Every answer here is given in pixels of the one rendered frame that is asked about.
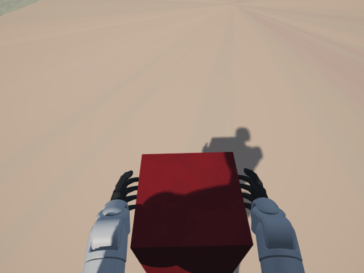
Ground left robot forearm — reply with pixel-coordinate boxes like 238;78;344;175
82;199;130;273

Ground right robot hand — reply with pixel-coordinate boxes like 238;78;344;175
238;168;268;210

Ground right robot forearm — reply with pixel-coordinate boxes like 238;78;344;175
251;197;305;273

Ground left robot hand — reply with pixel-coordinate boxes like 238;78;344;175
111;171;139;211

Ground carton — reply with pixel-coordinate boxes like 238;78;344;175
130;152;253;273

